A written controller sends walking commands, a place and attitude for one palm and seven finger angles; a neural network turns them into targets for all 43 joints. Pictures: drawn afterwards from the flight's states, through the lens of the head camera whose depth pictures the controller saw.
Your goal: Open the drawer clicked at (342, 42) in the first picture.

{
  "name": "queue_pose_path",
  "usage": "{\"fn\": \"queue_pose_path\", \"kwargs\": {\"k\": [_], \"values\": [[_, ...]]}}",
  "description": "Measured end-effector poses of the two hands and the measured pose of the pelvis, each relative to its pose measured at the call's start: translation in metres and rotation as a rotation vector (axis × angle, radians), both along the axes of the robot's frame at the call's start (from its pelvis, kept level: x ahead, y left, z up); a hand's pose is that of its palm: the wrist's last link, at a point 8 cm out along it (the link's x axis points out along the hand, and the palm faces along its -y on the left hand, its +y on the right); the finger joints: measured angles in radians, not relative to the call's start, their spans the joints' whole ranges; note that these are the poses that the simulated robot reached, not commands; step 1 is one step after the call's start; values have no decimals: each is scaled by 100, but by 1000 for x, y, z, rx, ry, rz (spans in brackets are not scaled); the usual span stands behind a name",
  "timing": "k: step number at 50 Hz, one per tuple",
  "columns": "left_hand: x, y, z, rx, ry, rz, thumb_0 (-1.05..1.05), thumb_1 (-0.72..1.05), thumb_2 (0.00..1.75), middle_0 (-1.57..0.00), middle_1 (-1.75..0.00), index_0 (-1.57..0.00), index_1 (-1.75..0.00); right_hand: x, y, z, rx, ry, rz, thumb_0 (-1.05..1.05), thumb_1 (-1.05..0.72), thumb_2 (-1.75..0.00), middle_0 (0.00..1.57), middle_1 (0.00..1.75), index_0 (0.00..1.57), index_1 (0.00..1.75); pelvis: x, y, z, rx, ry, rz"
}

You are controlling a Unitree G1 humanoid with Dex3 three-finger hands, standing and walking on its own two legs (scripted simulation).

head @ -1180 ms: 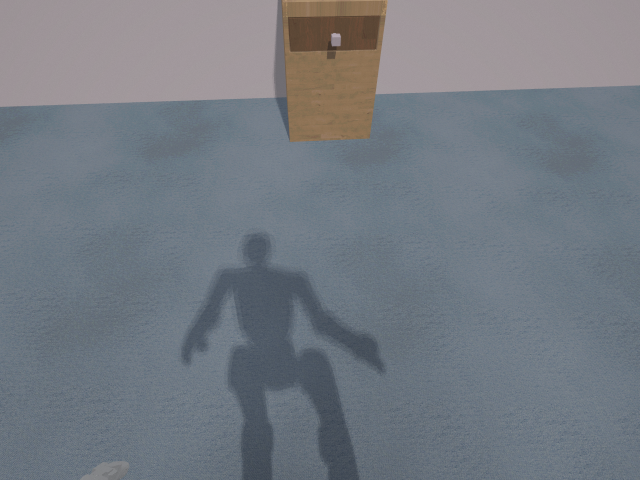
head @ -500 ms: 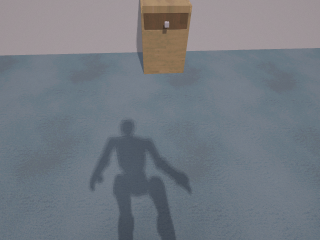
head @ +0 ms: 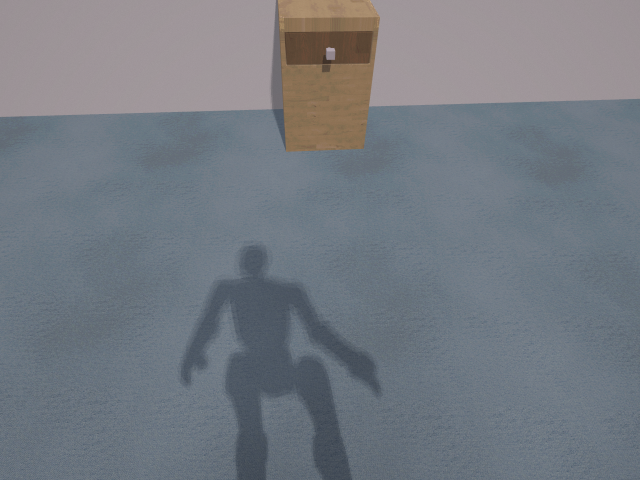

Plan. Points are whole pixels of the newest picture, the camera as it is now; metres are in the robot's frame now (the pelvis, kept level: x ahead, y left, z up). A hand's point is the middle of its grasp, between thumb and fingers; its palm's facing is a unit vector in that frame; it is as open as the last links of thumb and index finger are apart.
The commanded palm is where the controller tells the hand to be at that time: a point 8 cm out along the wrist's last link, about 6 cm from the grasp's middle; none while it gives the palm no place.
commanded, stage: look at it before walking up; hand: left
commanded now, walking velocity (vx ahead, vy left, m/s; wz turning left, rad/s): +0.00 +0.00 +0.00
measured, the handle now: (330, 52) +1.84 +0.04 -0.23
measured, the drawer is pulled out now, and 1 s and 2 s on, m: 0.00 0.00 0.00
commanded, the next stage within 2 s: walk to a spot facing it in 0.26 s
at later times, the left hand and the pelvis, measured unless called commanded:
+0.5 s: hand out of the picture +0.06 +0.24 -0.17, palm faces -0.04 -0.95 -0.31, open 7.4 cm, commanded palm none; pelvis +0.01 +0.00 +0.00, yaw -2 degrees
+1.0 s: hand out of the picture +0.07 +0.15 -0.17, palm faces -0.10 -0.99 -0.13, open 7.4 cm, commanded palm none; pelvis +0.15 -0.01 -0.01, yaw -10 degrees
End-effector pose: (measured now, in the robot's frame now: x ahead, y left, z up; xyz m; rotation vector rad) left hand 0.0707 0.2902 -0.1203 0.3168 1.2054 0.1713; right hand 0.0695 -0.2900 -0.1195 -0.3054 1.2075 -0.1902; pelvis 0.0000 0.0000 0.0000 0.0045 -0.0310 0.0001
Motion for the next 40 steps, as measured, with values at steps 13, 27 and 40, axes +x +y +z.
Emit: {"fn": "queue_pose_path", "kwargs": {"k": [13,27,40], "values": [[-13,1,-2,1,33,8,0,90,90,-20,-30,-20,-30,-8,0,-1,-2,22,-4,1,-91,-90,20,30,20,30,-3,0,0,-1,1,0],[-23,-16,-16,-48,85,17,0,90,90,-20,-30,-20,-30,-14,20,-14,47,33,-36,1,-91,-90,20,30,20,30,12,1,-5,-4,12,-39],[-5,-77,-44,-142,187,33,0,90,90,-20,-30,-20,-30,-56,46,-49,157,249,-210,1,-91,-90,20,30,20,30,82,-18,-26,-15,20,-101]]}}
